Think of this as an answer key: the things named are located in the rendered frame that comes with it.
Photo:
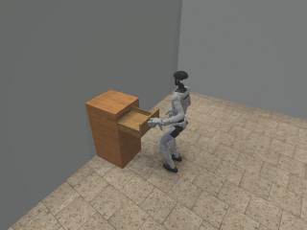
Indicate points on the robot left thigh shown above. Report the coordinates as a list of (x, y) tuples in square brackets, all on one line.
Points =
[(167, 136)]

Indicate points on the right robot hand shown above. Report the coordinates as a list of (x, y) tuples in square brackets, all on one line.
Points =
[(171, 114)]

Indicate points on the left robot upper arm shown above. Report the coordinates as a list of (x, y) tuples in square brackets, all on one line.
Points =
[(176, 101)]

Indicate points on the cabinet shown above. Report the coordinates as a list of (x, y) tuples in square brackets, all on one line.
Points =
[(112, 144)]

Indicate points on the right robot upper arm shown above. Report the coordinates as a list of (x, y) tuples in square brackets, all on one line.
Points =
[(189, 98)]

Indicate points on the robot left shin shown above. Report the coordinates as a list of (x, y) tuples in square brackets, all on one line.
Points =
[(167, 155)]

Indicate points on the left robot hand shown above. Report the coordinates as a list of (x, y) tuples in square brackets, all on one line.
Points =
[(155, 121)]

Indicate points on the robot left forearm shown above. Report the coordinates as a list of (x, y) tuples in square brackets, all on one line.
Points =
[(170, 121)]

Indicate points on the drawer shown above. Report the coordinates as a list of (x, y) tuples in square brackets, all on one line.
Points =
[(134, 121)]

